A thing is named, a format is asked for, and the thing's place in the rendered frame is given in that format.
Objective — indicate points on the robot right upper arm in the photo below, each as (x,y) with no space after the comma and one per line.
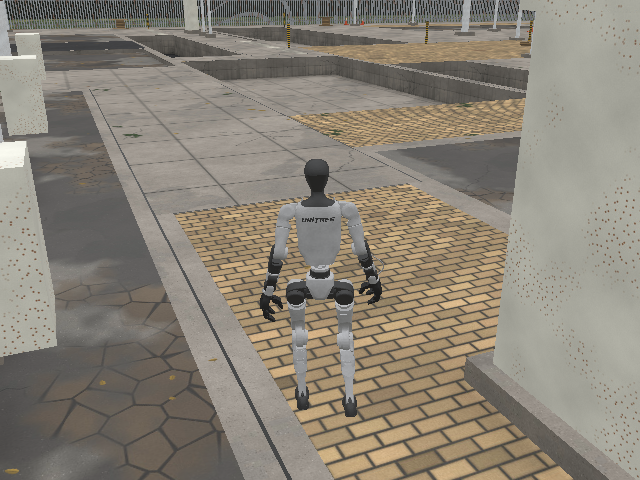
(350,212)

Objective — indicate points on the robot left hand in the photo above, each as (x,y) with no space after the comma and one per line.
(264,305)

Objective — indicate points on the robot head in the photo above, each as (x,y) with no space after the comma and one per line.
(316,173)

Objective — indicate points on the robot left upper arm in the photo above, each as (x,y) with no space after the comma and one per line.
(286,213)

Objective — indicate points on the robot right forearm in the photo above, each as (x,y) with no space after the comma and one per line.
(368,266)

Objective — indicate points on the robot left thigh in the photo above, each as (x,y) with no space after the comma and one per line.
(296,300)

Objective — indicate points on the robot left forearm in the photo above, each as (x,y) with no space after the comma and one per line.
(272,275)

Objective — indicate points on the robot right hand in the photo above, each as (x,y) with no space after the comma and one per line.
(374,288)

